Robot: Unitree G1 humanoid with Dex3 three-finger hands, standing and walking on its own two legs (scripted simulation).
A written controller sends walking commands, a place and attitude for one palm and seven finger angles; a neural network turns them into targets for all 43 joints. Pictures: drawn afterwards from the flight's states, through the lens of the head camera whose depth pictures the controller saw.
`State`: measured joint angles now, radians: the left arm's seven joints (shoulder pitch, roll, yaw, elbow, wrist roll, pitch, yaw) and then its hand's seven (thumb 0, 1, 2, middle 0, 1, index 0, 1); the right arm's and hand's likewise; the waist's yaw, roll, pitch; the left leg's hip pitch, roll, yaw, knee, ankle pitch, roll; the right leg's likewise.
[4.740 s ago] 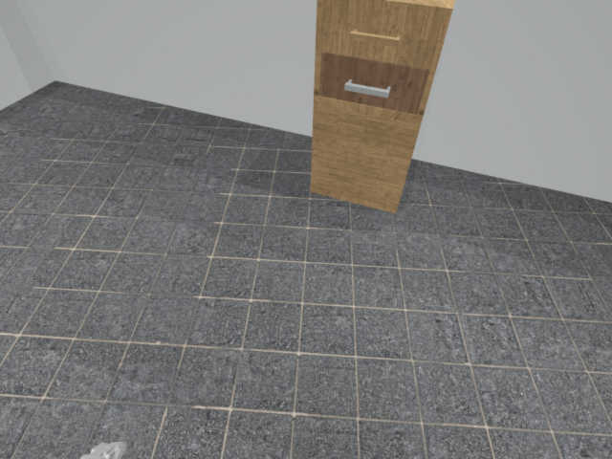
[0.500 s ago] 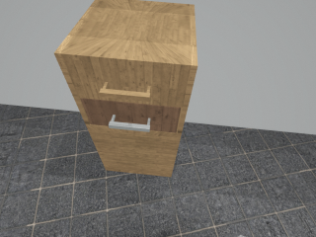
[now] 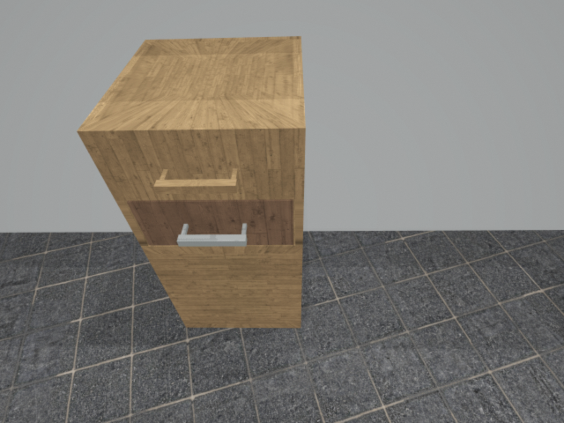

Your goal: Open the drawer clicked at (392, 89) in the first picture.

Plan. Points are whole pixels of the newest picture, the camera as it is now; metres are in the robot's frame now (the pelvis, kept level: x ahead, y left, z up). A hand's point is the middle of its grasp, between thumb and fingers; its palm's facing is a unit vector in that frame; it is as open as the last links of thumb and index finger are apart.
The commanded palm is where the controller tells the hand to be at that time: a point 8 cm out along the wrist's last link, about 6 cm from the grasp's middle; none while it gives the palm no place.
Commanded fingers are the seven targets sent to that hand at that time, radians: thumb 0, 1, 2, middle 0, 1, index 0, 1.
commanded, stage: come to a stop and stand still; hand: left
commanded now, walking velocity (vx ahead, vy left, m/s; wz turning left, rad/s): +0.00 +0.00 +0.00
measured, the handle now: (213, 234) +0.57 +0.19 -0.17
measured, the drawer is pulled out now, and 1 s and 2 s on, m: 0.00 0.00 0.00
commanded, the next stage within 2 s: look again from close up in 0.94 s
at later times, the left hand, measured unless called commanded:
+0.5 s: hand out of the picture -0.01 +0.12 -0.18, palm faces +0.06 -0.99 -0.14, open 7.3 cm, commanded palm none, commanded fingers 0.00 0.90 0.90 -0.20 -0.30 -0.20 -0.30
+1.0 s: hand out of the picture +0.04 +0.16 -0.18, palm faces +0.04 -0.98 -0.19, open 7.3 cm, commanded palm none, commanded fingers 0.00 0.90 0.90 -0.20 -0.30 -0.20 -0.30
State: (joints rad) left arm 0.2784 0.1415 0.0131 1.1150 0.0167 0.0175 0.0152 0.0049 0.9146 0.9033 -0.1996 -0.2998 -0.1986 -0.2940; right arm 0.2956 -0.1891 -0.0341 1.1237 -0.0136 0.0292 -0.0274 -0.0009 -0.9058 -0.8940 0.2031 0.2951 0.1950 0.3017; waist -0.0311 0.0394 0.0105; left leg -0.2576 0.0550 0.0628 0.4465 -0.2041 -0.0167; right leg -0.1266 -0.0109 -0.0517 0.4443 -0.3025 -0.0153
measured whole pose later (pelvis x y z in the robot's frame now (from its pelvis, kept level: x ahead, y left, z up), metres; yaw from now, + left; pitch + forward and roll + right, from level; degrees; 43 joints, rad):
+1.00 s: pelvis +0.04 +0.00 +0.00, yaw +0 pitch -1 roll +1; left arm 0.29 0.14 0.01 1.12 0.01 0.00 0.04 0.00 0.91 0.90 -0.20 -0.30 -0.20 -0.29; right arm 0.24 -0.15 0.00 1.15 -0.01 0.00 -0.05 0.00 -0.92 -0.89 0.20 0.29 0.19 0.30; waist 0.00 -0.01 0.04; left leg -0.18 0.05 0.05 0.42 -0.22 -0.04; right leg -0.03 -0.01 -0.06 0.39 -0.34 -0.01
